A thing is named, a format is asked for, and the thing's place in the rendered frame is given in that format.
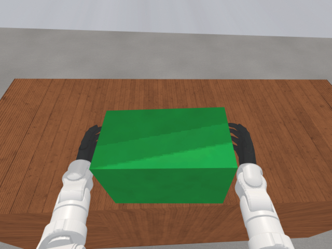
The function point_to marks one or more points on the carton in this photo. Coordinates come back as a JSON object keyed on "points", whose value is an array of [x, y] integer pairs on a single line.
{"points": [[181, 155]]}

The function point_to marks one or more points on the robot left hand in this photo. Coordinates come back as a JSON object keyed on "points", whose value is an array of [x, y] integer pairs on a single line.
{"points": [[88, 144]]}

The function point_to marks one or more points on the robot right hand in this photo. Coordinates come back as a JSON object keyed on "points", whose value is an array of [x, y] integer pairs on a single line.
{"points": [[244, 148]]}

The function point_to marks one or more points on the robot left forearm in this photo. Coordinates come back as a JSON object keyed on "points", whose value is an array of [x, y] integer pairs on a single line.
{"points": [[68, 222]]}

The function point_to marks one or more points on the robot right forearm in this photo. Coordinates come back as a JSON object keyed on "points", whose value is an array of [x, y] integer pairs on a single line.
{"points": [[259, 215]]}

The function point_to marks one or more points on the pedestal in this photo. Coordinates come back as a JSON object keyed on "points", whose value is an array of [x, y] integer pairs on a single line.
{"points": [[43, 121]]}

